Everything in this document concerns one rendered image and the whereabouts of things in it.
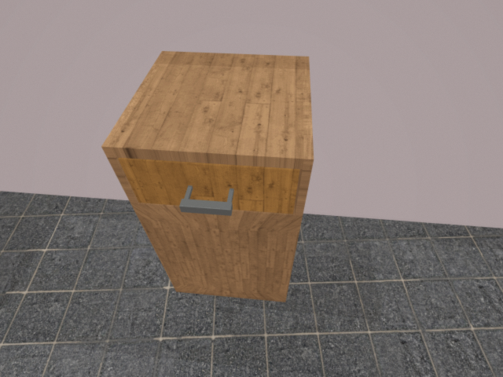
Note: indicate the drawer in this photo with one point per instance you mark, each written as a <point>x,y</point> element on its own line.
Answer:
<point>265,189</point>

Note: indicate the handle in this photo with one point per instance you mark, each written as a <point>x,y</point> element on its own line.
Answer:
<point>206,206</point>

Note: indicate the cabinet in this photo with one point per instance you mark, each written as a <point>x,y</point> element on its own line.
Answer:
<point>222,108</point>

